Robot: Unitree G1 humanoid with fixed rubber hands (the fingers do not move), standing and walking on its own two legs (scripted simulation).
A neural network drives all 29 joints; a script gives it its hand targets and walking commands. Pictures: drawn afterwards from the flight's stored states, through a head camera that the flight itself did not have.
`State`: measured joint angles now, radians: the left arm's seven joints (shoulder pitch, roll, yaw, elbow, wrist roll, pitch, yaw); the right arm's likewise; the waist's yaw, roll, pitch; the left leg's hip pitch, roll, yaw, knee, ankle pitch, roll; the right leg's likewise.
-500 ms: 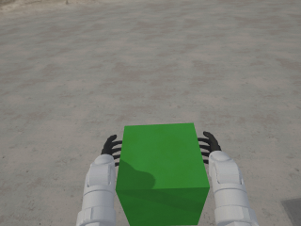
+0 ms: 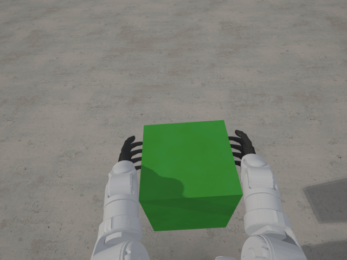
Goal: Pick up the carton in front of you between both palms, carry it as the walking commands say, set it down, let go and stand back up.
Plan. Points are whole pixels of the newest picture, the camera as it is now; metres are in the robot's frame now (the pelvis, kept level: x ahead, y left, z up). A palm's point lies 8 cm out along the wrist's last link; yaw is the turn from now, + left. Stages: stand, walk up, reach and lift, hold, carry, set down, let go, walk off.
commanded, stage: set down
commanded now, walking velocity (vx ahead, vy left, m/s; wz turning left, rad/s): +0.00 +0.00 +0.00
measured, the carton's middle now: (187, 179) +0.33 -0.01 -0.08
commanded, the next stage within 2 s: none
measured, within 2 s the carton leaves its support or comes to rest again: neither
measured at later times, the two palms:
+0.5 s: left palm (142, 183) +0.37 +0.13 -0.18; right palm (232, 176) +0.38 -0.17 -0.19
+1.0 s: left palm (150, 190) +0.41 +0.13 -0.34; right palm (224, 186) +0.41 -0.16 -0.35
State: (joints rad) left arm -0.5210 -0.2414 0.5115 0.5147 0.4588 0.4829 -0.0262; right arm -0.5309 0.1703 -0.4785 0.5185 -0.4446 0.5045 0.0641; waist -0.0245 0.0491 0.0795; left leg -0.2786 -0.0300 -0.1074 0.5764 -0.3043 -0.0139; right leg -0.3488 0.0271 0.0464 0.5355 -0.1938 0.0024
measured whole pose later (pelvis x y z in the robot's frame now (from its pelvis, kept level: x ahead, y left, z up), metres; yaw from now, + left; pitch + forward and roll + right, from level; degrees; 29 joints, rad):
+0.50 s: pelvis -0.04 +0.00 -0.11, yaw +1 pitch +37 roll +2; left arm -0.68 -0.17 0.46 0.50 0.22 0.22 0.07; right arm -0.73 0.08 -0.45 0.55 -0.28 0.24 0.04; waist -0.02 0.04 -0.14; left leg -1.39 -0.10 -0.09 1.18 -0.43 -0.03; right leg -1.46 0.04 0.10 1.13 -0.31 0.04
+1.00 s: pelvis -0.07 -0.01 -0.25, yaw +3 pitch +47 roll +4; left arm -0.97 -0.02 0.47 0.69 0.16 0.24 0.07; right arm -0.98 0.00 -0.42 0.66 -0.23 0.27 -0.06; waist -0.02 0.03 -0.17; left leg -1.94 -0.14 -0.07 1.68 -0.57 -0.08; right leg -2.04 0.09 0.11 1.64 -0.42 0.05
